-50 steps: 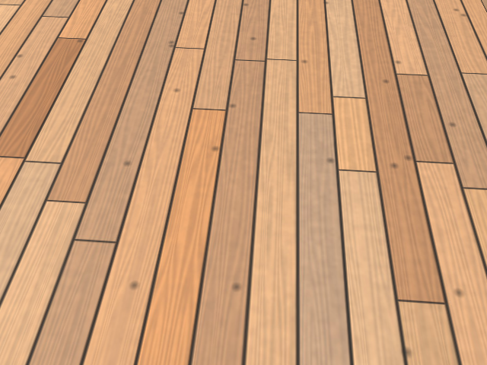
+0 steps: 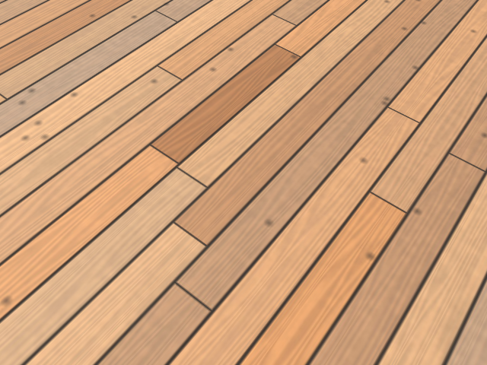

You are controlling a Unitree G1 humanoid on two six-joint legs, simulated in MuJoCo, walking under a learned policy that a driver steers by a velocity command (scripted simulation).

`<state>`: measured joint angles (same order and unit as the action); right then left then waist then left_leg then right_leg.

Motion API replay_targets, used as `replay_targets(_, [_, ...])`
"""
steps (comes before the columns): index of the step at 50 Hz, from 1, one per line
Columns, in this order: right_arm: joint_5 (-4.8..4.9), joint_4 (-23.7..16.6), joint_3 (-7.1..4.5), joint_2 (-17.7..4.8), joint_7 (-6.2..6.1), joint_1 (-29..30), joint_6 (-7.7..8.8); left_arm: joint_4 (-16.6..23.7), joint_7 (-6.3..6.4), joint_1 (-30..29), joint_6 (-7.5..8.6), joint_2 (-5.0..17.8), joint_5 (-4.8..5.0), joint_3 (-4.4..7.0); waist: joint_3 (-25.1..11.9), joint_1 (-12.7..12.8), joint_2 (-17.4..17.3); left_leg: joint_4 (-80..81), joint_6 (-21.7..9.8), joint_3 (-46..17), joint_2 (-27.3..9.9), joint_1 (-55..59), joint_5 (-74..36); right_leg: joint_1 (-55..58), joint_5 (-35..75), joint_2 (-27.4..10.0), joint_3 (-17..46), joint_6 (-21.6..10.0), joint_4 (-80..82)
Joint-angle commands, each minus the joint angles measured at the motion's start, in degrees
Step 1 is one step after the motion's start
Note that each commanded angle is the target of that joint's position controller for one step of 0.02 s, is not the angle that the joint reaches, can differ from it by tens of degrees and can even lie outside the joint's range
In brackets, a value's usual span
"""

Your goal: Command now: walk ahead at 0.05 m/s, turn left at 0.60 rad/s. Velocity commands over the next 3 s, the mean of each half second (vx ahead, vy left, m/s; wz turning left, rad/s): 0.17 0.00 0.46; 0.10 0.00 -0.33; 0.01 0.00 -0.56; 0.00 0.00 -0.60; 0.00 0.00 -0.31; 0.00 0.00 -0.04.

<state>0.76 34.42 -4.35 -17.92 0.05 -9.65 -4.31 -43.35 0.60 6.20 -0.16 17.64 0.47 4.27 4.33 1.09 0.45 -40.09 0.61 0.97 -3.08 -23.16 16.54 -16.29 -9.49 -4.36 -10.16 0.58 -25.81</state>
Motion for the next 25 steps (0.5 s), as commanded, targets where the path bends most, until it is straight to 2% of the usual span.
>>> replay_targets(1, [-0.51, -2.1, -2.86, -6.8, 0.02, -6.4, 0.59, 2.1, 0.01, -0.9, 0.10, 7.3, 0.82, 1.87, -9.4, -3.0, 3.8, 12.0, -4.1, 0.5, 2.2, 13.9, -7.7, 0.6, -0.5, -11.0, 6.1, -5.5, -0.5])
replay_targets(2, [-0.60, -2.5, -4.30, -12.3, -0.94, -7.9, 0.86, 2.0, -0.33, 1.0, -0.16, 4.0, -0.71, 0.99, -8.2, -2.0, -10.3, 19.4, -8.6, -15.2, -8.2, 19.9, -22.2, -9.2, -12.1, -4.3, -0.3, 0.2, -15.8])
replay_targets(3, [-1.80, -4.4, -4.81, -17.1, -1.17, -6.8, 1.55, 5.7, 0.11, -2.6, 0.04, 4.1, -2.03, 0.72, -7.5, -2.5, -19.6, 21.2, -19.9, -32.3, -18.9, 20.1, -27.6, -22.7, -28.3, 3.9, 3.4, 3.7, -29.9])
replay_targets(4, [-2.62, -4.2, -4.14, -14.1, -0.78, -7.1, 2.85, 5.9, 0.46, -6.0, 0.19, 6.4, -1.45, 1.54, -9.6, -5.1, -12.5, 22.1, -21.3, -30.6, -17.6, 18.3, -25.2, -23.5, -28.0, 3.5, 11.3, 3.1, -38.0])
replay_targets(5, [-2.37, -3.9, -3.47, -12.6, -0.71, -5.0, 3.83, 5.6, 0.56, -5.2, 0.08, 6.8, -0.42, 1.86, -8.9, -3.2, -10.6, 21.6, -18.3, -25.8, -14.7, 17.3, -23.1, -23.5, -23.0, 2.6, 13.0, 2.2, -39.7])
replay_targets(6, [-1.31, -4.2, -3.16, -11.0, -0.91, -1.9, 4.11, 4.2, 0.99, -3.2, -0.08, 6.8, -0.54, 2.17, -8.8, -1.6, -7.6, 20.8, -15.0, -22.3, -11.8, 16.9, -20.6, -23.2, -18.5, 1.9, 13.5, 2.1, -38.9])
replay_targets(7, [-0.47, -4.5, -2.57, -9.7, -1.18, 0.2, 3.95, 3.7, 1.33, -2.8, -0.24, 7.4, -1.09, 2.40, -8.7, -1.0, -7.8, 20.3, -13.6, -20.8, -10.7, 16.2, -21.9, -22.6, -15.8, 1.8, 13.7, 2.5, -38.1])
replay_targets(8, [-0.53, -4.8, -2.14, -9.1, -1.51, 0.8, 3.74, 3.6, 1.25, -2.4, -0.21, 7.2, -1.26, 2.42, -9.4, -0.4, -8.4, 19.9, -13.4, -19.6, -9.4, 14.5, -25.2, -19.9, -13.9, 2.6, 13.2, 3.1, -39.2])
replay_targets(10, [-0.40, -4.5, -1.95, -8.3, -1.90, -1.2, 3.58, 3.4, 0.42, -1.1, 0.26, 6.1, -0.66, 2.15, -11.6, -0.6, -7.8, 21.8, -13.3, -19.6, -7.1, 15.6, -10.0, -18.7, -9.3, 3.3, 12.6, 3.2, -35.2])
replay_targets(11, [-0.20, -4.4, -2.02, -8.4, -1.94, -2.4, 3.68, 3.7, 0.04, -2.3, 0.53, 5.6, -0.28, 1.93, -10.7, -1.6, -8.1, 23.6, -13.4, -21.3, -6.7, 16.1, 0.3, -19.3, -8.0, 3.5, 12.6, 3.1, -30.7])
replay_targets(13, [-0.17, -4.0, -2.09, -8.9, -2.03, -3.3, 3.90, 4.4, -0.67, -4.6, 1.28, 5.2, 0.07, 1.61, -8.3, -2.6, -9.8, 25.5, -13.7, -23.9, -7.1, 16.0, 9.0, -18.6, -7.8, 4.0, 12.9, 2.9, -22.7])
replay_targets(15, [-0.40, -3.4, -2.09, -9.1, -1.96, -4.1, 4.25, 4.3, -1.44, -4.9, 2.25, 4.9, 0.13, 1.29, -7.8, -3.4, -10.3, 25.5, -13.7, -24.1, -7.3, 15.5, 9.5, -15.3, -8.1, 4.0, 12.6, 2.3, -16.7])
replay_targets(19, [-0.37, -1.8, -1.67, -9.1, -1.03, -6.2, 4.79, 4.1, -2.59, -4.4, 4.06, 4.6, 0.46, 0.80, -5.6, -4.3, -9.6, 25.2, -14.0, -25.9, -7.5, 11.3, 12.4, -8.1, -9.5, 4.4, 10.9, 0.4, -9.4])
replay_targets(21, [-0.15, -1.4, -1.30, -8.8, -0.63, -5.5, 4.79, 3.3, -2.84, -1.9, 4.89, 4.4, 0.75, 0.73, -4.6, -2.5, -8.4, 24.1, -13.3, -26.4, -6.7, 8.1, 14.5, -2.5, -6.5, 4.7, 9.9, -1.4, -4.0])
replay_targets(23, [-0.89, -1.6, -0.11, -5.8, -0.63, -3.6, 4.79, 1.6, -2.64, 2.2, 5.38, 3.9, -0.30, 0.43, -5.3, 0.2, -7.0, 19.1, -10.4, -23.2, -3.6, 5.7, 7.6, 5.6, -1.5, 4.1, 10.0, -2.7, 1.9])
replay_targets(24, [-1.57, -2.0, 0.85, -2.8, -0.77, -2.7, 5.12, 1.1, -2.38, 5.2, 5.51, 5.3, -1.07, 0.47, -7.1, 0.8, -3.9, 11.6, -7.6, -18.8, -0.9, 3.9, 2.7, 10.2, 1.6, -0.8, 15.4, -4.3, 3.3])
replay_targets(25, [-2.28, -3.4, 1.33, -0.7, -0.99, -4.9, 5.81, 1.2, -2.14, 5.0, 5.09, 10.8, -1.65, 1.36, -7.6, -2.8, 7.9, 1.6, -3.4, -8.1, 6.3, -2.5, 4.6, 13.3, 5.9, -8.0, 27.3, -9.2, 5.4])
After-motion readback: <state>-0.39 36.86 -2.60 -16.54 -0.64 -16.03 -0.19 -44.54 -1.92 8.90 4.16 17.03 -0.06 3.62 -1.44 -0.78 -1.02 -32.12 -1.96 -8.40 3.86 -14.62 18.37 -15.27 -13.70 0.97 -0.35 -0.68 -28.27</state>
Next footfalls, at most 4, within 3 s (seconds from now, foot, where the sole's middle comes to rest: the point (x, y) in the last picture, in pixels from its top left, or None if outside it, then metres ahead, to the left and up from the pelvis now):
0.02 left None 0.07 0.12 -0.77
0.48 right None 0.14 -0.10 -0.77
0.84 left None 0.23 0.15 -0.77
1.28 right None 0.19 -0.10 -0.77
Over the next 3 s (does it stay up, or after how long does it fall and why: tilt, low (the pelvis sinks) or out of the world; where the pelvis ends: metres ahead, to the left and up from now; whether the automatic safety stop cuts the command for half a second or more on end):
stays up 0.17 -0.02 0.00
